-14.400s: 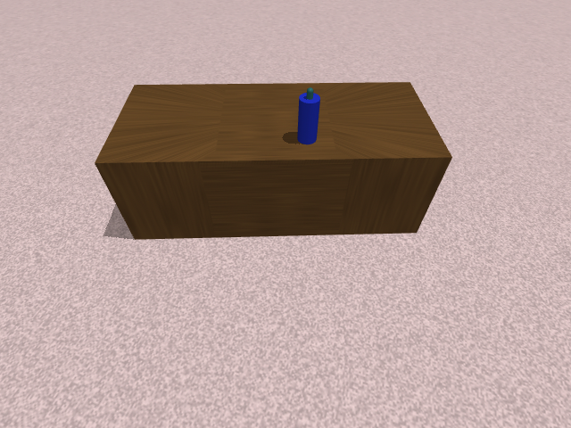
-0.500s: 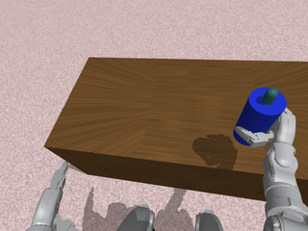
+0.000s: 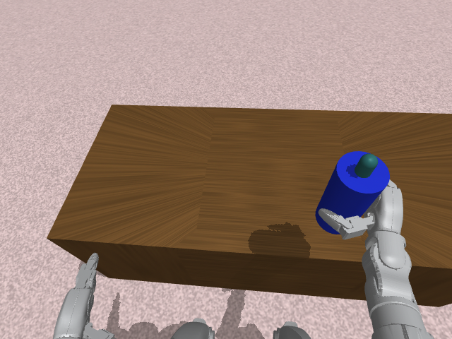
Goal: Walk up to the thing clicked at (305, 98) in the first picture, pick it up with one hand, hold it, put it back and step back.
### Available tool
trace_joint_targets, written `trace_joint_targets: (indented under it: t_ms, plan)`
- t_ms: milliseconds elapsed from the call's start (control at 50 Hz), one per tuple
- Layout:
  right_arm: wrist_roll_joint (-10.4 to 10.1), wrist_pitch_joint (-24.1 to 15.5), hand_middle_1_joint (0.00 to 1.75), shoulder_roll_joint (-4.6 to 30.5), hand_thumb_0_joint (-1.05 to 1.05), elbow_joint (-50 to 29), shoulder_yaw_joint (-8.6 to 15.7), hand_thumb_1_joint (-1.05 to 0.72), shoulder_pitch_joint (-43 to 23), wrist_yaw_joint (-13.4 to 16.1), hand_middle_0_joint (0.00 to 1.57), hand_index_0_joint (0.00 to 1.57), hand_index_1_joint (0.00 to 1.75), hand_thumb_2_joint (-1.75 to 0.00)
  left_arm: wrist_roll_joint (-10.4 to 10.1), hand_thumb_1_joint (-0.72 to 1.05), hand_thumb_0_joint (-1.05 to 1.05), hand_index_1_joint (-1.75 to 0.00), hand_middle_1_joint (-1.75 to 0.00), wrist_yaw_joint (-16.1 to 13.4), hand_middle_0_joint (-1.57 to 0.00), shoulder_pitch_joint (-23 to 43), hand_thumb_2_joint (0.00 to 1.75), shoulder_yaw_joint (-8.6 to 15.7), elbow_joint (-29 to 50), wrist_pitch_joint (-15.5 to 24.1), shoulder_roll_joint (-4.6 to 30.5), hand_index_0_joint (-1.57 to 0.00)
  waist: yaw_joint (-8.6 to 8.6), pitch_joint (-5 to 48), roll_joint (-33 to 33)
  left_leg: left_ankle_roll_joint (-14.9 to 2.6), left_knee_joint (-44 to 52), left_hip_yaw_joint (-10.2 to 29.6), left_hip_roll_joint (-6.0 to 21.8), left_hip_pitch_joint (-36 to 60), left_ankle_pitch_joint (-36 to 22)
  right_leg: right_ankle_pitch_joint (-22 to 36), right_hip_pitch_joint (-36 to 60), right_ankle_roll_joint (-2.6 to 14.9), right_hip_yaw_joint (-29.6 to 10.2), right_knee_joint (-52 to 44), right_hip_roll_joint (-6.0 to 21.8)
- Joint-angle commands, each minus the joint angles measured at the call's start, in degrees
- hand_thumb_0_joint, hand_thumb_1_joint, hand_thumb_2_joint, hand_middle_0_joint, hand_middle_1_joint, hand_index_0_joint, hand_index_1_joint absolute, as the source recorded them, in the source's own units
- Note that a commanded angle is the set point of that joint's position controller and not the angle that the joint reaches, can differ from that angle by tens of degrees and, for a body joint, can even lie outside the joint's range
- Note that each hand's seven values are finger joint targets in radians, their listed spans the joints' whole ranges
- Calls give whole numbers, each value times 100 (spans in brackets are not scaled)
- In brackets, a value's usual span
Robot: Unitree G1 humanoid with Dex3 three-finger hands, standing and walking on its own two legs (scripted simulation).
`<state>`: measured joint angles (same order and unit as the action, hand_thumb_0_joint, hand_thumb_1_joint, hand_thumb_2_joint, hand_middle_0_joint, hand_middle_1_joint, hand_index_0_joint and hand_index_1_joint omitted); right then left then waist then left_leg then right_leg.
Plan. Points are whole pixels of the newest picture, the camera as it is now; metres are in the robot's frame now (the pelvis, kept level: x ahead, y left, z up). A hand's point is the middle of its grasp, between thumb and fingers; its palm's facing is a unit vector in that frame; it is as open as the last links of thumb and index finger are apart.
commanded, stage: lift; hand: right
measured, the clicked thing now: (349, 192) +0.37 -0.17 +0.05
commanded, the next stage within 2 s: hold in 0.46 s
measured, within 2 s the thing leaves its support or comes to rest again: neither
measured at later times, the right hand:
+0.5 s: hand (358, 202) +0.35 -0.18 +0.05, palm faces +0.17 +0.98 -0.01, open 10.5 cm
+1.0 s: hand (359, 200) +0.34 -0.17 +0.08, palm faces +0.15 +0.99 +0.00, open 10.5 cm
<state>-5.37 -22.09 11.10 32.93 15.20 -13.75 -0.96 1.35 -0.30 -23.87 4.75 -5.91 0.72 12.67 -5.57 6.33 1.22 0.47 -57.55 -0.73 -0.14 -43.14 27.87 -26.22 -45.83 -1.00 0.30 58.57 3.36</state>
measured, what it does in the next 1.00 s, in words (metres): stands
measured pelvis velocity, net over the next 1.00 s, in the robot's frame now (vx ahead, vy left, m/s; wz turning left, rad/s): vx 0.01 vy -0.01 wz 0.00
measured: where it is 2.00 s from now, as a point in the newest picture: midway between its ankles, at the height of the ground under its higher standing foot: outside the picture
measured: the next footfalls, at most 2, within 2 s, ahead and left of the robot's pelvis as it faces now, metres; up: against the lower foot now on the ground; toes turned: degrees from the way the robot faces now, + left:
none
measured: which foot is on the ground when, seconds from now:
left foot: down 0.00-1.00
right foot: down 0.00-1.00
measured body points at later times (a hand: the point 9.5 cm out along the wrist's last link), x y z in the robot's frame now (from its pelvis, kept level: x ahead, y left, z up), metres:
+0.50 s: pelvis +0.01 +0.00 +0.02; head +0.06 -0.02 +0.46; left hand +0.16 +0.26 -0.02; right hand +0.33 -0.23 +0.06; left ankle +0.00 +0.13 -0.67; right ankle +0.02 -0.13 -0.67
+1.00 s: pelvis +0.01 -0.01 +0.03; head +0.05 -0.02 +0.48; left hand +0.16 +0.26 -0.02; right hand +0.33 -0.23 +0.08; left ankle +0.00 +0.13 -0.67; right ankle +0.02 -0.13 -0.67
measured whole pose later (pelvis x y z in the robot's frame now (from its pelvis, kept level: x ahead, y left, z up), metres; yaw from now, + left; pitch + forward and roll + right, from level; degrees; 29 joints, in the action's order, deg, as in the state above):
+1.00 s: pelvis +0.01 -0.01 +0.03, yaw +0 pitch +8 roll +1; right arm -7.3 -16.2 9.2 19.9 9.0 -4.5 1.0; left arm -0.6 -2.4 -20.5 5.3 -15.7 -0.4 11.5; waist -2.9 4.3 0.9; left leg 1.2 -47.9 0.1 0.9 -30.4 25.0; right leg -23.3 -32.8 -0.3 1.5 48.6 2.2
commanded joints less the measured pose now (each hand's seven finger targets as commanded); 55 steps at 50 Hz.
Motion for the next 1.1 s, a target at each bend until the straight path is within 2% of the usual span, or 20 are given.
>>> trace_joint_targets:
  t_ms: [0, 80, 100, 220, 260, 280, 300, 340, 360, 380, 480, 520, 600, 700, 720, 840, 900, 960, 1000, 1080]
  plan:
    - [-222, -503, 145, 803, 0, -1878, 144, -9, -1704, 53, 127, 132, 145, -132, -58, -54, 0, -4, -4, -118, -4, -113, 4, 543, 947, 288, 840, -4, 82, 2088, -463, 12, 888, 54, -59, 1024, -2217, 1766, 1691, 163, 59, -792, -245]
    - [-252, -485, 144, 827, 0, -2038, 159, -9, -1806, 92, 126, 131, 144, -130, -87, -55, 0, -5, -4, -134, -4, 145, 5, 435, 879, 268, 720, -3, 133, 1690, -210, 8, 992, 75, -39, 1010, -1955, 1485, 1442, 187, 44, -876, -237]
    - [-231, -478, 145, 718, 0, -1946, 82, -7, -1647, 93, 126, 132, 145, -131, -77, -55, 0, -5, -4, -150, -4, 246, 5, 630, 913, 280, 881, -3, 88, 1796, -156, 42, 1010, 112, -18, 1060, -2064, 1518, 1520, 204, 54, -853, -234]
    - [-233, -358, 143, 498, 0, -1913, -182, -8, -1204, 42, 125, 130, 143, -130, -122, -55, 0, -5, -4, -139, -4, -43, 5, 278, 771, 227, 575, -4, 171, 1809, -259, 27, 1057, 52, -22, 1235, -2316, 1882, 1827, 169, 75, -979, -247]
    - [-260, -389, 144, 857, 0, -2438, 77, -8, -1638, 87, 125, 131, 144, -131, -114, -55, 0, -5, -5, -177, -4, 47, 5, 537, 737, 220, 822, -4, 183, 1875, -507, -12, 1071, 37, -22, 1200, -2183, 1824, 1932, 137, 65, -1085, -240]
    - [-244, -366, 145, 742, 0, -2336, -30, -8, -1502, 90, 126, 132, 145, -132, -108, -55, 0, -5, -5, -167, -4, 41, 4, 386, 640, 212, 686, -4, 221, 1696, -571, -22, 1110, 42, -16, 1147, -2064, 1718, 1950, 130, 83, -1132, -239]
    - [-250, -366, 146, 763, 0, -2409, -12, -9, -1566, 96, 127, 133, 146, -133, -112, -55, 0, -5, -5, -190, -4, -60, 4, 557, 437, 186, 736, -4, 134, 1582, -493, -16, 1132, 23, -27, 1009, -1948, 1596, 1915, 143, 69, -1145, -228]
    - [-292, -331, 146, 572, 0, -2267, -79, -8, -1239, 106, 126, 131, 146, -133, -120, -55, 0, -5, -5, -177, -4, 113, 5, 461, 548, 230, 728, -4, 185, 1501, -392, -22, 1158, -1, -35, 1083, -1908, 1568, 1849, 142, 54, -1220, -230]
    - [-295, -387, 146, 825, 0, -2653, 88, -9, -1528, 145, 126, 132, 146, -133, -113, -55, 0, -5, -5, -180, -4, 93, 5, 392, 418, 206, 606, -4, 276, 1479, -527, -35, 1181, 0, -28, 1079, -1742, 1435, 1847, 134, 50, -1249, -230]
    - [-289, -375, 145, 809, 0, -2555, 62, -9, -1405, 149, 126, 131, 145, -133, -130, -55, 0, -5, -5, -205, -4, 165, 5, 624, 542, 209, 826, -4, 205, 1562, -488, -29, 1197, 1, -27, 1154, -1805, 1474, 1945, 135, 50, -1270, -233]
    - [-307, -312, 144, 512, 0, -2528, -236, -7, -1260, 146, 124, 130, 144, -132, -145, -55, 0, -5, -5, -239, -4, 260, 5, 387, 596, 214, 649, -4, 161, 1589, -141, -4, 1274, -30, -48, 1268, -1900, 1572, 2041, 160, 23, -1297, -222]
    - [-306, -270, 145, 559, 0, -2622, -268, -8, -1306, 143, 125, 131, 145, -134, -160, -55, 0, -5, -5, -267, -4, 308, 5, 575, 504, 226, 825, -4, 186, 1649, -330, -14, 1286, -23, -33, 1268, -1925, 1617, 2207, 135, 37, -1350, -216]
    - [-319, -205, 145, 567, 0, -2756, -254, -2, -1179, 136, 123, 130, 145, -133, -157, -54, 0, -5, -5, -233, -4, 96, 4, 331, 152, 185, 565, -4, 318, 1550, -505, -23, 1260, -56, -10, 1345, -2196, 2039, 2218, 104, 39, -1383, -223]
    - [-328, -122, 144, 682, 0, -2738, -117, -3, -997, 181, 123, 129, 144, -133, -187, -54, 0, -5, -5, -278, -4, 395, 4, 798, 233, 190, 1019, -5, 254, 1590, -306, -8, 1364, -53, -17, 1462, -2152, 1927, 2363, 124, 27, -1487, -205]
    - [-341, -123, 145, 522, 0, -2836, -267, -3, -1028, 177, 123, 130, 145, -133, -187, -54, 0, -5, -5, -248, -4, 186, 5, 501, -21, 174, 679, -5, 288, 1403, -364, -7, 1387, -50, -14, 1466, -2176, 1954, 2330, 123, 44, -1494, -212]
    - [-335, -102, 145, 447, 0, -3075, -433, -2, -1038, 189, 123, 129, 145, -134, -207, -54, 0, -5, -6, -257, -5, 582, 5, 272, 141, 204, 503, -5, 359, 1579, -276, 7, 1450, -15, 8, 1727, -2461, 2205, 2441, 145, 76, -1501, -241]
    - [-319, -23, 144, 534, 0, -2849, -345, -3, -840, 208, 122, 129, 144, -133, -200, -54, 0, -5, -6, -313, -5, 535, 5, 606, 53, 203, 855, -5, 263, 1495, -201, 26, 1533, -4, 11, 1754, -2455, 2140, 2494, 163, 96, -1551, -247]
    - [-321, -11, 146, 452, 0, -3042, -440, -2, -913, 238, 123, 130, 146, -134, -209, -53, 0, -5, -6, -278, -5, 433, 4, 361, -162, 163, 585, -5, 332, 1265, -447, -16, 1598, -45, -2, 1667, -2132, 1888, 2438, 118, 82, -1730, -237]
    - [-324, 10, 145, 586, 0, -2966, -307, -4, -1043, 271, 123, 130, 145, -134, -217, -53, 0, -5, -6, -309, -5, 508, 4, 598, -127, 168, 823, -5, 298, 1266, -319, -17, 1638, -62, -22, 1663, -2030, 1797, 2500, 110, 39, -1807, -205]
    - [-342, 34, 145, 475, 0, -2796, -356, -1, -1051, 280, 122, 129, 145, -134, -223, -53, 0, -5, -6, -320, -5, 527, 4, 556, -250, 198, 742, -5, 231, 1122, -120, -3, 1713, -72, -30, 1635, -1996, 1715, 2491, 141, 38, -1824, -204]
